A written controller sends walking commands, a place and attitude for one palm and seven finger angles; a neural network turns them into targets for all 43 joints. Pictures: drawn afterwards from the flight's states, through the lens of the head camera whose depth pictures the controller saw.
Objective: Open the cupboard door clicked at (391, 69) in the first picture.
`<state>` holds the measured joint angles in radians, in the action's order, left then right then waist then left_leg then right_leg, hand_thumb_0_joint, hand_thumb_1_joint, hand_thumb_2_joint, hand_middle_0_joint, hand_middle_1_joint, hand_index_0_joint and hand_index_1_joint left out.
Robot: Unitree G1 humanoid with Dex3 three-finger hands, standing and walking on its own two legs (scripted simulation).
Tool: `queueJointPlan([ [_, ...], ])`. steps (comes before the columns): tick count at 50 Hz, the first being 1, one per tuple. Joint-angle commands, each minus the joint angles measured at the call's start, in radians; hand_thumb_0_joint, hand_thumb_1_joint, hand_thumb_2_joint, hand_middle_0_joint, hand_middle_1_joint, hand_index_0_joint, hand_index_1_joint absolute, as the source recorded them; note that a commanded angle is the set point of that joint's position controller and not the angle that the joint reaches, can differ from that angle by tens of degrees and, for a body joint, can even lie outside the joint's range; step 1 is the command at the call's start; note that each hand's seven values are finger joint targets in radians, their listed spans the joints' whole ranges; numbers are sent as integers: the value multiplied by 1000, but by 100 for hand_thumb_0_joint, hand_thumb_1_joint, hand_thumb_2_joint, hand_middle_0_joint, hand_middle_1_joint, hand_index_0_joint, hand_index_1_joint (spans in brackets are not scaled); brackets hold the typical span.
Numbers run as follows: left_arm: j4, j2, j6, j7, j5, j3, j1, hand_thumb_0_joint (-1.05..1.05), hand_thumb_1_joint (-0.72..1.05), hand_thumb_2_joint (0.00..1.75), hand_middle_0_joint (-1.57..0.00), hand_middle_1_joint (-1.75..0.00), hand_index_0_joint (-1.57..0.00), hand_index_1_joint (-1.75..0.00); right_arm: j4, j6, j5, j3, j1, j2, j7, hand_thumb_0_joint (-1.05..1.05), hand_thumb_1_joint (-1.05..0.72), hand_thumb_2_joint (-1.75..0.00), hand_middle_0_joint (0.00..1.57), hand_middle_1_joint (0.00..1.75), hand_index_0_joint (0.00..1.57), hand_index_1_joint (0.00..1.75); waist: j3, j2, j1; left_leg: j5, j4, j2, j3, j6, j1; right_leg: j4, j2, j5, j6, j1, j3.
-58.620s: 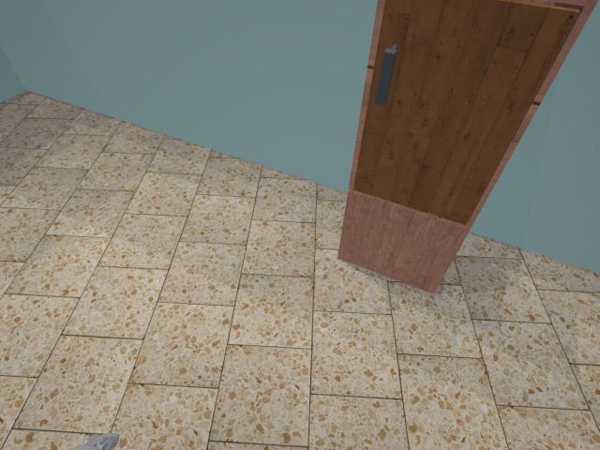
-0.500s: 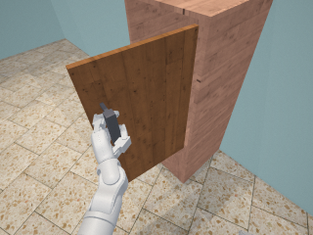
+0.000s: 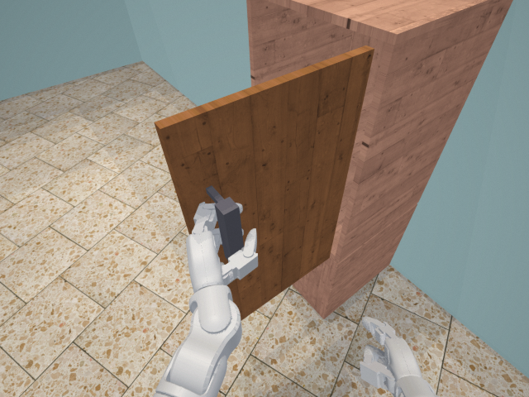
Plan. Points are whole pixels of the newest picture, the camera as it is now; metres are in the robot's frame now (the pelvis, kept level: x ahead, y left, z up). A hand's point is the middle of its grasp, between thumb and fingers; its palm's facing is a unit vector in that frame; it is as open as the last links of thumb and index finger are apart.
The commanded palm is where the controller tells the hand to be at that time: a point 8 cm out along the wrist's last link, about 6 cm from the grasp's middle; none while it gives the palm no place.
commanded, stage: open thumb and fingers to let go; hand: left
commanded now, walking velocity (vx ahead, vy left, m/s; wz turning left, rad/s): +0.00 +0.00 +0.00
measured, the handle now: (224, 225) +0.34 +0.09 +0.10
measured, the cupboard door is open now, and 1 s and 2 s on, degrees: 89 91 91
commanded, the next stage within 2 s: slide the hand sideways off the handle in 0.58 s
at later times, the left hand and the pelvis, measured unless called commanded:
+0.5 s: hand (251, 251) +0.30 +0.05 +0.09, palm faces +0.33 -0.94 -0.03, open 14.7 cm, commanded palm +0.26 +0.07 +0.09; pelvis -0.02 +0.00 +0.00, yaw +0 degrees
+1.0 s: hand (241, 270) +0.27 +0.06 +0.09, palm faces -0.13 -0.99 +0.01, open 16.2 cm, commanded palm +0.25 +0.10 +0.09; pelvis -0.03 +0.02 +0.00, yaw -1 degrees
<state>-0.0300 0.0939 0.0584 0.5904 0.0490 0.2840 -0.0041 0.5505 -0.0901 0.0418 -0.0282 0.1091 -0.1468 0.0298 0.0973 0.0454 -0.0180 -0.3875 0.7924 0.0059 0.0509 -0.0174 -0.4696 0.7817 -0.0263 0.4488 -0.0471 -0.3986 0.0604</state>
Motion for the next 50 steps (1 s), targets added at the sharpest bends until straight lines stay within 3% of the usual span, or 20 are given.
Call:
queueJointPlan([
  [1, 252, 190, -74, 2, 30, 49, 239, 0, -1, 51, -33, -125, -33, -125, -135, 37, -5, 46, -64, -107, -14, 0, -90, -90, 20, 30, 20, 30, 190, -102, 42, 311, -45, -2, -25, 24, 141, -109, 29, -473, 20, 13, -11],
  [4, 233, 181, -79, 7, 36, 40, 210, 0, -22, 42, -32, -123, -32, -123, -135, 46, -4, 48, -59, -109, -15, 0, -90, -90, 20, 30, 20, 30, 198, -94, 27, 289, -47, 1, -24, 23, 128, -113, 26, -423, 14, 15, -10],
  [8, 232, 165, -95, 16, 32, 27, 249, 0, -50, 30, -30, -120, -30, -120, -130, 65, -2, 52, -59, -111, -24, 0, -90, -90, 20, 30, 20, 30, 209, -124, 31, 250, -44, 5, -27, 26, 119, -130, 32, -375, 21, 8, -24],
  [10, 212, 168, -100, 18, 34, 31, 254, 0, -50, 30, -30, -120, -30, -120, -124, 71, -2, 50, -62, -111, -25, 0, -90, -90, 20, 30, 20, 30, 188, -111, 28, 234, -47, 7, -27, 27, 110, -140, 34, -340, 18, 0, -29],
  [12, 193, 179, -108, 26, 36, 35, 285, 0, -50, 30, -28, -110, -28, -110, -117, 83, -1, 51, -63, -111, -25, 0, -90, -90, 20, 30, 20, 30, 175, -122, 32, 214, -46, 7, -27, 28, 107, -147, 32, -293, 18, -21, -25],
  [19, 123, 130, -137, 40, 41, -13, 363, 0, -50, 30, -22, -75, -22, -75, -92, 104, 5, 52, -64, -114, -36, 0, -90, -90, 20, 30, 20, 30, 152, -136, 28, 156, -49, 17, -34, 32, 98, -214, 46, -167, 23, -34, -64],
  [24, 77, 127, -151, 43, 45, -29, 385, 0, -50, 30, -18, -50, -18, -50, -84, 108, 7, 55, -53, -113, -35, 0, -90, -90, 20, 30, 20, 30, 172, -138, 22, 165, -61, 17, -35, 30, 102, -208, 43, -184, 21, -19, -57],
  [25, 72, 147, -151, 42, 43, -14, 379, 0, -50, 30, -18, -45, -18, -45, -86, 106, 7, 53, -60, -110, -33, 0, -90, -90, 20, 30, 20, 30, 173, -113, 24, 167, -65, 17, -37, 31, 105, -199, 41, -184, 17, -25, -51],
  [26, 80, 160, -154, 41, 46, 1, 412, 0, -50, 30, -17, -40, -17, -40, -84, 108, 7, 51, -56, -109, -32, 0, -90, -90, 20, 30, 20, 30, 163, -114, 38, 173, -61, 14, -36, 32, 111, -192, 39, -196, 18, -38, -44],
  [28, 65, 163, -155, 42, 40, -3, 411, 0, -50, 30, -15, -30, -15, -30, -85, 111, 9, 52, -58, -111, -30, 0, -90, -90, 20, 30, 20, 30, 156, -128, 37, 160, -59, 13, -35, 31, 104, -191, 37, -178, 20, -53, -40],
  [29, 57, 154, -155, 43, 41, -13, 415, 0, -50, 30, -15, -30, -15, -30, -82, 112, 9, 52, -55, -113, -31, 0, -90, -90, 20, 30, 20, 30, 156, -150, 35, 155, -60, 14, -32, 31, 103, -197, 35, -162, 20, -50, -40],
  [34, 35, 157, -156, 49, 38, -14, 476, 0, -50, 30, -15, -30, -15, -30, -74, 109, 8, 50, -66, -111, -34, 0, -90, -90, 20, 30, 20, 30, 153, -136, 40, 132, -57, 15, -30, 32, 104, -198, 34, -121, 17, -74, -39],
  [35, 37, 74, -196, -156, 126, 180, 422, 0, -50, 30, -15, -30, -15, -30, -52, 93, 0, 48, 14, -143, -25, 0, -90, -90, 20, 30, 20, 30, 104, -188, 113, 173, -81, 17, -24, 48, 130, -166, 27, -255, 18, -90, -55],
  [36, 96, 7, -243, -266, 82, 106, 458, 0, -50, 30, -15, -30, -15, -30, -94, 94, -14, 55, 26, -140, -34, 0, -90, -90, 20, 30, 20, 30, 179, -170, 83, 200, -84, 18, -24, 54, 130, -140, 28, -315, 16, -48, -47],
  [37, 143, -27, -278, -353, 61, 101, 476, 0, -50, 30, -15, -30, -15, -30, -111, 97, -19, 53, 21, -142, -44, 0, -90, -90, 20, 30, 20, 30, 234, -118, 78, 220, -77, 20, -32, 58, 164, -130, 31, -358, 16, -23, -57],
  [39, 127, -33, -304, -511, -7, 121, 461, 0, -50, 30, -15, -30, -15, -30, -128, 105, -37, 38, 34, -145, -53, 0, -90, -90, 20, 30, 20, 30, 212, -39, 95, 198, -77, 21, -29, 57, 192, -131, 29, -329, 11, -44, -48],
  [40, 110, -23, -305, -560, -59, 104, 465, 0, -50, 30, -15, -30, -15, -30, -139, 116, -47, 30, 30, -138, -58, 0, -90, -90, 20, 30, 20, 30, 196, -53, 96, 171, -84, 20, -21, 56, 190, -138, 23, -293, 13, -56, -38],
  [42, 87, -11, -285, -583, -147, 47, 422, 0, -50, 30, -15, -30, -15, -30, -158, 136, -59, 23, 7, -139, -68, 0, -90, -90, 20, 30, 20, 30, 159, -70, 77, 113, -103, 17, -13, 47, 170, -161, 13, -212, 18, -65, -28],
  [44, 77, -13, -263, -552, -175, 0, 366, 0, -50, 30, -15, -30, -15, -30, -167, 150, -64, 19, -3, -144, -65, 0, -90, -90, 20, 30, 20, 30, 127, -97, 51, 70, -131, 12, -1, 37, 146, -166, 9, -141, 17, -63, -10],
  [50, 167, -43, -261, -470, -111, -25, 210, 0, -50, 30, -15, -30, -15, -30, -195, 170, -54, 31, 17, -146, -33, 0, -90, -90, 20, 30, 20, 30, 153, -110, 20, 131, -135, 0, -14, 37, 145, -136, 7, -185, 16, -44, -4],
])
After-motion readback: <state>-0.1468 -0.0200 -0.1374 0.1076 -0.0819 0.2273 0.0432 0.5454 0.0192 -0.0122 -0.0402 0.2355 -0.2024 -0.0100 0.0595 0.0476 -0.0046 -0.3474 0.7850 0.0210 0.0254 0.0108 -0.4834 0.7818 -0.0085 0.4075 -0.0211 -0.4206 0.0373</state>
